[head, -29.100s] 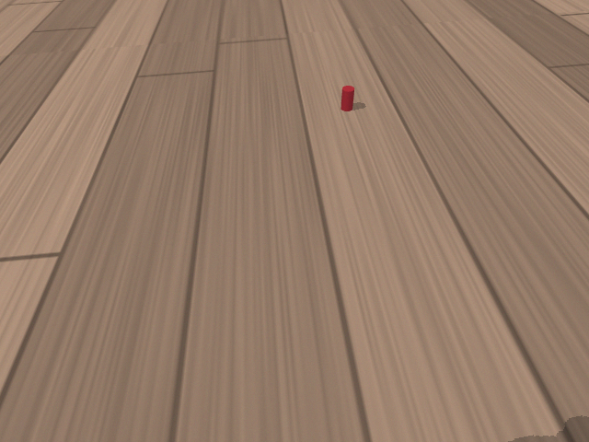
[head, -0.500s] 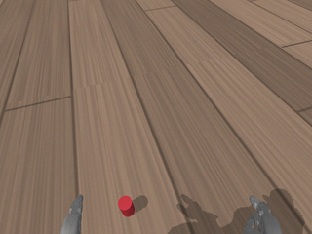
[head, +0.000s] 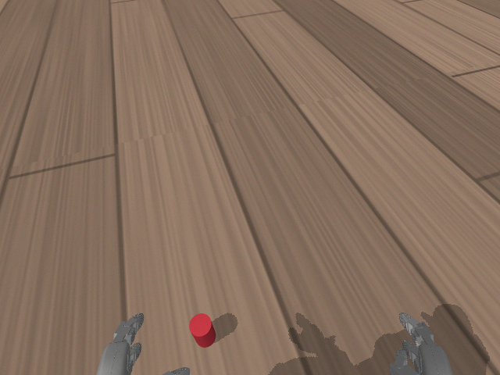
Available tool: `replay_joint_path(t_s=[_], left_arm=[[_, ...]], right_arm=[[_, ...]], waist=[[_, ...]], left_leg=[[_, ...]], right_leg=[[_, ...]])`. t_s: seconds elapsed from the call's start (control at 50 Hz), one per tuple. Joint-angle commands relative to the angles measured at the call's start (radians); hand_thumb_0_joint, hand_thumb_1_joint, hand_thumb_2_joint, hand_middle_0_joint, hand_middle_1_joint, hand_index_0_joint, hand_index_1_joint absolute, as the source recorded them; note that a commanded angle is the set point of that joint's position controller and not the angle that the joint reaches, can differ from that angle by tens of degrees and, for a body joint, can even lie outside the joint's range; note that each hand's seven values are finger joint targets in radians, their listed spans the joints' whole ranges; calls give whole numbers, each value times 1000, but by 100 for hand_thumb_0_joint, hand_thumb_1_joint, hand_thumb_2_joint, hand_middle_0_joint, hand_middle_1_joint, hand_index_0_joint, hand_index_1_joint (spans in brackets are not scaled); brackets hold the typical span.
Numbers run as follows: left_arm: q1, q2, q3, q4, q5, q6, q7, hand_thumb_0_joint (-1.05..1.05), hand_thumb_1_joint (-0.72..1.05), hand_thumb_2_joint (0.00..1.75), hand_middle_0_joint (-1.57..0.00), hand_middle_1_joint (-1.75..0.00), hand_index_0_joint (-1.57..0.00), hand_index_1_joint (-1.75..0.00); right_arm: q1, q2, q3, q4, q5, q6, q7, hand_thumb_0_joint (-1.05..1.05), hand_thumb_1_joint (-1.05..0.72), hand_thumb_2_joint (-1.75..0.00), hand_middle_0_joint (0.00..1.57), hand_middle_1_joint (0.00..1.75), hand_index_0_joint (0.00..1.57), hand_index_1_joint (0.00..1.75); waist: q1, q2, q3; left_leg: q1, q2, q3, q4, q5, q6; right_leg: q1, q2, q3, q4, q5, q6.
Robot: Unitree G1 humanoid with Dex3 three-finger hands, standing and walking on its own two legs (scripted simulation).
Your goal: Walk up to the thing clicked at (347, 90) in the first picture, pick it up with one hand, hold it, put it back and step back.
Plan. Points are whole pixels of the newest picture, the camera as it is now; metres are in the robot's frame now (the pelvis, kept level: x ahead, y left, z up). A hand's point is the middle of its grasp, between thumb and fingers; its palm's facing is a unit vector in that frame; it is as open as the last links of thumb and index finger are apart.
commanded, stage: stand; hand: left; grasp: from the side
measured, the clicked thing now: (203, 330) +0.40 +0.21 -0.66
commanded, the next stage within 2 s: none
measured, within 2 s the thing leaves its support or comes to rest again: neither
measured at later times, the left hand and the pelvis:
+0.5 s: hand out of the picture +0.06 +0.26 -0.11, palm faces -0.01 -0.94 -0.34, open 7.4 cm; pelvis -0.01 +0.01 +0.04, yaw +0 degrees
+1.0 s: hand out of the picture +0.03 +0.25 -0.10, palm faces -0.01 -0.94 -0.34, open 7.4 cm; pelvis -0.02 +0.01 +0.06, yaw +0 degrees
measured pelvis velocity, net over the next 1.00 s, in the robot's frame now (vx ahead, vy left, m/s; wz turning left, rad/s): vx -0.02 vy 0.01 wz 0.00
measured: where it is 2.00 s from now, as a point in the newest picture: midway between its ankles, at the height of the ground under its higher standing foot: outside the picture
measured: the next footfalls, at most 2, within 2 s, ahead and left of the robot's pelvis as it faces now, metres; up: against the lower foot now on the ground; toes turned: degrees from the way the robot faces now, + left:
none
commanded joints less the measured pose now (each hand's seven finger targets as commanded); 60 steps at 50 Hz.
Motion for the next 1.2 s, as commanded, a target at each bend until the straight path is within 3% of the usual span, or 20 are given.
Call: replay_joint_path(t_s=[0.0, 0.02, 0.04, 0.06, 0.08, 0.12, 0.14, 0.2, 0.3, 0.34, 0.4, 0.48, 0.58, 0.7, 0.82, 0.9, 1.18], left_arm=[[-37, 97, 49, -189, 7, -50, 18, 0, 76, 90, -20, -30, -20, -30], [-196, 244, 99, 162, 97, -162, -34, 0, 84, 90, -20, -30, -20, -30], [-164, 256, 105, 255, 109, -206, -60, 0, 90, 90, -20, -30, -20, -30], [-160, 272, 99, 287, 99, -235, -77, 0, 90, 90, -20, -30, -20, -30], [-166, 275, 89, 331, 86, -256, -87, 0, 90, 90, -20, -30, -20, -30], [-211, 261, 82, 409, 65, -273, -102, 0, 90, 90, -20, -30, -20, -30], [-221, 264, 83, 448, 54, -278, -103, 0, 90, 90, -20, -30, -20, -30], [-251, 278, 77, 565, 52, -288, -101, 0, 90, 90, -20, -30, -20, -30], [-285, 287, 74, 705, 42, -299, -98, 0, 90, 90, -20, -30, -20, -30], [-270, 283, 70, 763, 40, -296, -97, 0, 90, 90, -20, -30, -20, -30], [-281, 292, 62, 834, 36, -294, -98, 0, 90, 90, -20, -30, -20, -30], [-291, 298, 56, 908, 31, -287, -98, 0, 90, 90, -20, -30, -20, -30], [-294, 315, 47, 987, 32, -286, -102, 0, 90, 90, -20, -30, -20, -30], [-312, 320, 41, 1036, 33, -292, -100, 0, 90, 90, -20, -30, -20, -30], [-317, 321, 39, 1066, 32, -292, -101, 0, 90, 90, -20, -30, -20, -30], [-342, 334, 42, 1067, 29, -295, -101, 0, 90, 90, -20, -30, -20, -30], [-344, 337, 42, 1088, 27, -286, -112, 0, 90, 90, -20, -30, -20, -30]], right_arm=[[-71, -117, -46, -160, 0, -59, -11, 0, -90, -90, 20, 30, 20, 30], [-122, -260, -91, 50, -114, 15, 48, 0, -90, -90, 20, 30, 20, 30], [-98, -257, -100, 88, -119, 43, 81, 0, -90, -90, 20, 30, 20, 30], [-95, -255, -105, 89, -111, 60, 96, 0, -90, -90, 20, 30, 20, 30], [-106, -243, -103, 103, -90, 66, 111, 0, -90, -90, 20, 30, 20, 30], [-99, -235, -100, 141, -64, 65, 141, 0, -90, -90, 20, 30, 20, 30], [-114, -242, -107, 152, -58, 65, 148, 0, -90, -90, 20, 30, 20, 30], [-131, -239, -108, 212, -60, 77, 159, 0, -90, -90, 20, 30, 20, 30], [-115, -254, -103, 299, -55, 88, 161, 0, -90, -90, 20, 30, 20, 30], [-147, -265, -102, 324, -54, 92, 161, 0, -90, -90, 20, 30, 20, 30], [-127, -274, -95, 376, -46, 96, 158, 0, -90, -90, 20, 30, 20, 30], [-136, -300, -92, 434, -41, 98, 155, 0, -90, -90, 20, 30, 20, 30], [-143, -302, -88, 488, -35, 105, 156, 0, -90, -90, 20, 30, 20, 30], [-151, -298, -86, 526, -30, 110, 161, 0, -90, -90, 20, 30, 20, 30], [-162, -298, -83, 548, -28, 114, 165, 0, -90, -90, 20, 30, 20, 30], [-164, -294, -79, 556, -28, 115, 166, 0, -90, -90, 20, 30, 20, 30], [-179, -322, -75, 569, -25, 117, 168, 0, -90, -90, 20, 30, 20, 30]], waist=[[0, 12, -72], [28, -65, 61], [30, -101, -16], [16, -92, -3], [23, -70, -15], [27, -47, -14], [31, -49, -37], [31, -31, 17], [25, 13, 51], [43, 11, 62], [31, -4, 74], [34, 34, 84], [32, -8, 145], [25, -36, 136], [24, -27, 154], [21, -25, 139], [26, -11, 156]], left_leg=[[69, -28, 24, -159, 190, 15], [98, 10, -32, -200, 269, 52], [145, 11, -6, -175, 291, 72], [140, -1, -22, -181, 263, 77], [164, -5, -27, -197, 251, 79], [216, -8, -30, -246, 240, 72], [243, -6, -36, -247, 267, 73], [265, -2, -39, -305, 239, 72], [306, 26, -70, -426, 287, 65], [317, 38, -86, -470, 269, 64], [363, 40, -77, -510, 318, 51], [407, 62, -95, -595, 331, 48], [412, 53, -83, -651, 249, 35], [452, 51, -68, -649, 292, 34], [453, 53, -64, -668, 255, 32], [458, 56, -57, -665, 292, 31], [405, 63, -68, -698, 170, 32]], right_leg=[[43, 28, -27, -144, 169, -18], [148, -58, 82, -183, 193, -83], [185, -74, 100, -183, 248, -106], [173, -83, 133, -208, 235, -116], [204, -94, 147, -220, 244, -118], [197, -95, 136, -230, 218, -101], [217, -93, 126, -240, 259, -91], [212, -94, 116, -299, 211, -75], [298, -84, 91, -336, 267, -55], [332, -82, 83, -374, 253, -49], [371, -93, 93, -429, 295, -48], [416, -91, 80, -468, 294, -36], [408, -96, 86, -533, 234, -31], [419, -113, 100, -589, 236, -27], [408, -109, 99, -614, 204, -19], [423, -119, 114, -621, 220, -23], [415, -105, 109, -615, 155, -25]])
